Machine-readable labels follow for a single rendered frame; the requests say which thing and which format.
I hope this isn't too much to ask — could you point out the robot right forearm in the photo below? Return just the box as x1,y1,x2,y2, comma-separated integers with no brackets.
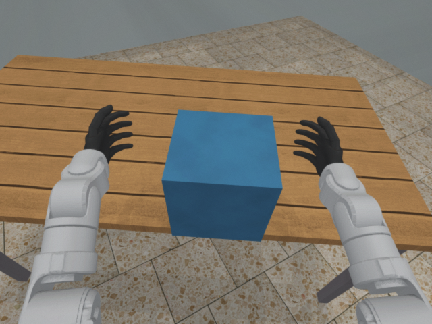
319,163,432,313

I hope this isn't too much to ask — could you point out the robot left upper arm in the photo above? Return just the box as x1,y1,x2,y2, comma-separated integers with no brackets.
21,287,101,324

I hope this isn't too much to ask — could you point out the robot left hand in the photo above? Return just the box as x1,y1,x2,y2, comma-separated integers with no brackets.
84,105,133,164

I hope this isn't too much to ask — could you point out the robot left forearm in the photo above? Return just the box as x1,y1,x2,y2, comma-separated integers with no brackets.
18,149,109,324

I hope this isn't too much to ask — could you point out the table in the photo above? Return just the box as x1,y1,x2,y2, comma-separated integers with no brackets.
0,55,432,303

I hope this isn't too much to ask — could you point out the robot right hand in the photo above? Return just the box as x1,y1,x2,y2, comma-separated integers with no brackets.
293,116,344,176

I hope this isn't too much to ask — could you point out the robot right upper arm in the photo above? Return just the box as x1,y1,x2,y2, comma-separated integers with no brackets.
356,294,432,324

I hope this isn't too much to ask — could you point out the carton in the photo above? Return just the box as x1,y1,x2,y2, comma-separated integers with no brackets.
161,109,283,242

